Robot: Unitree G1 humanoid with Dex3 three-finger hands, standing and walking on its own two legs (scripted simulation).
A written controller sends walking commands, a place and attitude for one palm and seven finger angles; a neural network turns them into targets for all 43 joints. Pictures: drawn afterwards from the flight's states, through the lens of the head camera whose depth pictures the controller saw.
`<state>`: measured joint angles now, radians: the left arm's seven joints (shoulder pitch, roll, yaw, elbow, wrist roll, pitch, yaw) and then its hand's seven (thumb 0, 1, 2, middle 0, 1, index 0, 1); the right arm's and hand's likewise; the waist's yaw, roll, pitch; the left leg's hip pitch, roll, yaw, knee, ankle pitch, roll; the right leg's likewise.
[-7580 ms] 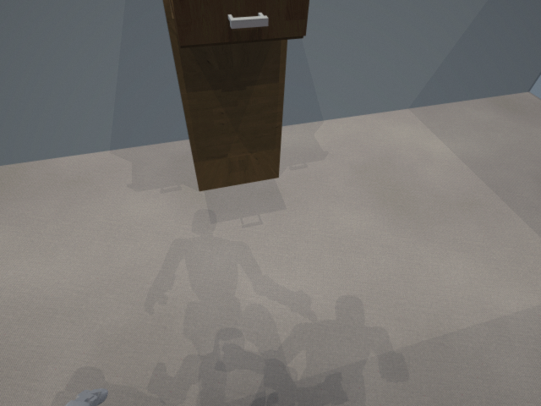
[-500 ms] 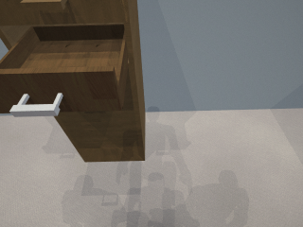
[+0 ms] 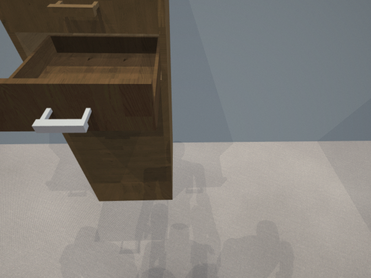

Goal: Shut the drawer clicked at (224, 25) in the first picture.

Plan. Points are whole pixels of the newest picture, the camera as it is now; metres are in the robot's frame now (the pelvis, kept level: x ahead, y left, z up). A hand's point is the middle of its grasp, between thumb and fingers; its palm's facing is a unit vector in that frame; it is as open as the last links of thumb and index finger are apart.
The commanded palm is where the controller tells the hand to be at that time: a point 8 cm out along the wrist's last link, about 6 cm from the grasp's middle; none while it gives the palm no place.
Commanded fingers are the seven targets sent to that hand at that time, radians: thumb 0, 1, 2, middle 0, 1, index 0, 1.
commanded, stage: come to a stop and stand still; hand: left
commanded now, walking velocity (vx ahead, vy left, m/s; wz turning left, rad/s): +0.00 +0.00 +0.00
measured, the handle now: (64, 119) +0.40 +0.30 +0.14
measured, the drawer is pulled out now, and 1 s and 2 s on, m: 0.25 0.25 0.25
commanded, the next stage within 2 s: look again from close up in 0.88 s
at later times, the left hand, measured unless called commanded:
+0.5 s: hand out of the picture +0.01 +0.18 -0.18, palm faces +0.05 -0.99 -0.15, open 7.4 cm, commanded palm none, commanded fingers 0.00 0.90 0.90 -0.20 -0.30 -0.20 -0.30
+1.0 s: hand out of the picture +0.07 +0.22 -0.18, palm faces +0.02 -0.97 -0.23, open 7.4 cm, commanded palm none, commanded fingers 0.00 0.90 0.90 -0.20 -0.30 -0.20 -0.30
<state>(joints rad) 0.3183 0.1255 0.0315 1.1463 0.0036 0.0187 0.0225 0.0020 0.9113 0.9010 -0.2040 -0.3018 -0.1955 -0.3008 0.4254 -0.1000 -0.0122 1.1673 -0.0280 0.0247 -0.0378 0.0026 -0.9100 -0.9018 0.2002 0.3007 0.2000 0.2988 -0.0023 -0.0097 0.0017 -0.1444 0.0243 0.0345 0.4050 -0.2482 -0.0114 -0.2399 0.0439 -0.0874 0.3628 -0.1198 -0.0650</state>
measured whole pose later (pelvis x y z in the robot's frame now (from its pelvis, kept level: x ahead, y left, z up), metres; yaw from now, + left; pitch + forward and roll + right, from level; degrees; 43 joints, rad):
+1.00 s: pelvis +0.05 +0.03 +0.00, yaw +0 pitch -1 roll +0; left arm 0.22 0.19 0.01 1.13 0.01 -0.02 0.04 0.00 0.91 0.90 -0.20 -0.30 -0.20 -0.30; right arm 0.27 -0.18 -0.01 1.14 -0.01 -0.02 -0.04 0.00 -0.91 -0.90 0.20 0.30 0.20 0.30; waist 0.00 0.01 0.04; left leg -0.05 -0.01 0.05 0.37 -0.30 0.02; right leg -0.18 0.01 -0.07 0.40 -0.21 -0.03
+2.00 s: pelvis +0.05 +0.05 -0.01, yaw +3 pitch -1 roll +0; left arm 0.29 0.16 0.04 1.10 0.02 0.03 0.02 0.00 0.91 0.90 -0.20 -0.30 -0.19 -0.30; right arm 0.33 -0.12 0.00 1.08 -0.03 -0.02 -0.04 0.00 -0.91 -0.90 0.20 0.30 0.20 0.30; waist 0.01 -0.05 0.03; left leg -0.20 -0.02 0.09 0.52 -0.32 0.05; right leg -0.32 -0.04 -0.07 0.76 -0.46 -0.03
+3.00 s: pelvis +0.07 +0.00 +0.00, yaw +3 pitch -1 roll +1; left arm 0.30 0.14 0.00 1.13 0.01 -0.02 0.03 0.01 0.92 0.90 -0.20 -0.30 -0.20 -0.30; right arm 0.27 -0.13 0.01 1.15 -0.02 -0.01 -0.04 0.00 -0.91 -0.90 0.20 0.30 0.20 0.30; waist 0.01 0.00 0.04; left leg -0.11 0.06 0.06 0.40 -0.27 -0.04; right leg -0.15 0.04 -0.08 0.44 -0.27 -0.08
